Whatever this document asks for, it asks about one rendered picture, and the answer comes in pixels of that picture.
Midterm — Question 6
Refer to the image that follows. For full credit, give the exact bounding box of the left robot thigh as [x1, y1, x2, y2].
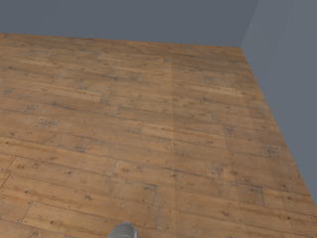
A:
[107, 224, 138, 238]

